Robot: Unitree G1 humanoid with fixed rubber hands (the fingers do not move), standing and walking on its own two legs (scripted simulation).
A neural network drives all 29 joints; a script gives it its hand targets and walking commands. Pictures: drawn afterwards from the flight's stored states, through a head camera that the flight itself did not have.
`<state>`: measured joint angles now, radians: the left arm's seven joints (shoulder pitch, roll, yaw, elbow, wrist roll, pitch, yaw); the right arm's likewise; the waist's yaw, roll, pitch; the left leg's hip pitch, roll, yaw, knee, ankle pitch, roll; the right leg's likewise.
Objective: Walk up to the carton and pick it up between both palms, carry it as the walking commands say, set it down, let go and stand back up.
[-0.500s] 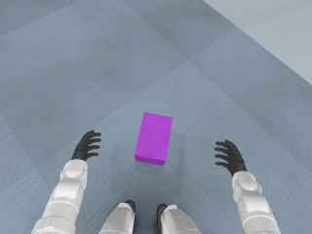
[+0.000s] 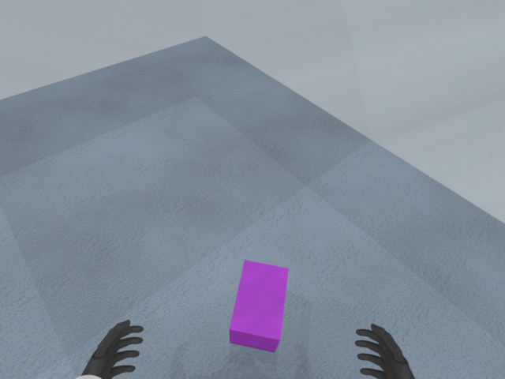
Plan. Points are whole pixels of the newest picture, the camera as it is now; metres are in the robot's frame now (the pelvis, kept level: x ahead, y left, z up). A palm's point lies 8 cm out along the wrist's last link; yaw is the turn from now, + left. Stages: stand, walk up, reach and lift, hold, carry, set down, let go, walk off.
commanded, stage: let go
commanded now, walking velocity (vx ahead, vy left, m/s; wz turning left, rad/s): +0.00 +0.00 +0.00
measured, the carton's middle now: (259, 305) +0.47 -0.05 -0.68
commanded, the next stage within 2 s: stand in 0.24 s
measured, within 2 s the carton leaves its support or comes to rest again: neither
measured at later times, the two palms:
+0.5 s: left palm out of the picture +0.12 +0.27 -0.09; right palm out of the picture +0.15 -0.28 -0.08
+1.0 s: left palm out of the picture +0.04 +0.28 -0.10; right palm out of the picture +0.08 -0.28 -0.10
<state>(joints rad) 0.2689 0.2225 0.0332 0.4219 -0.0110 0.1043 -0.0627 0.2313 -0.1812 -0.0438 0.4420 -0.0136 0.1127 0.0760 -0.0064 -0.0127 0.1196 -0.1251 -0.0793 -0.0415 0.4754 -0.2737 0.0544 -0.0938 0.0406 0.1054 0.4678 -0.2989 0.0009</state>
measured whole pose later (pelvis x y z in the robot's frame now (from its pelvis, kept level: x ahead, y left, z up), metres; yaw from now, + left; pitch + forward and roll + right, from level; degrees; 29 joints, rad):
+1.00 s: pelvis -0.02 -0.01 +0.00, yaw +1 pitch -2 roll +0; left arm 0.32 0.32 0.04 0.85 0.03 -0.02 0.00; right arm 0.27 -0.30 -0.03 0.86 -0.04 -0.03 0.00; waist 0.01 0.00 -0.09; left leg -0.20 -0.07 -0.06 0.47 -0.24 0.05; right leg -0.16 0.05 0.08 0.46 -0.26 -0.01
